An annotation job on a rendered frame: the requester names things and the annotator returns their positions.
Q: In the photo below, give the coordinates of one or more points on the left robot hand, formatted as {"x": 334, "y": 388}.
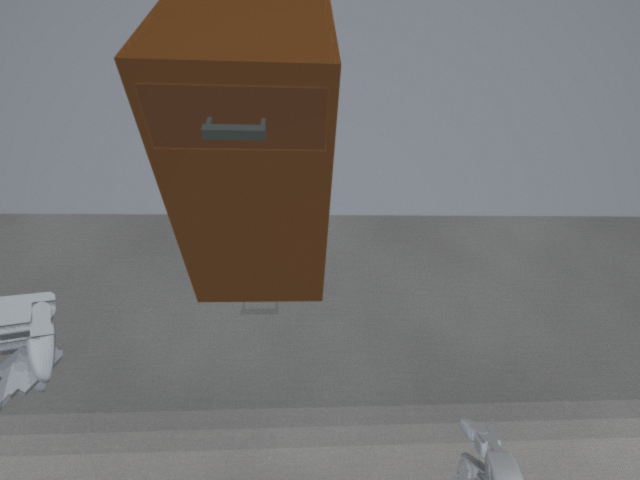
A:
{"x": 27, "y": 333}

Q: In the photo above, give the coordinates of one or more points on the handle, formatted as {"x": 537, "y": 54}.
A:
{"x": 233, "y": 131}

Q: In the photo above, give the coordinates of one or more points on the drawer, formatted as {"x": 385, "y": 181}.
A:
{"x": 295, "y": 115}

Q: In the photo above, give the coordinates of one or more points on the right robot hand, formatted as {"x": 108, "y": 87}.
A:
{"x": 499, "y": 464}

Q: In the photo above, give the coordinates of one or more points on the cabinet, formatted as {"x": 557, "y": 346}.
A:
{"x": 251, "y": 224}

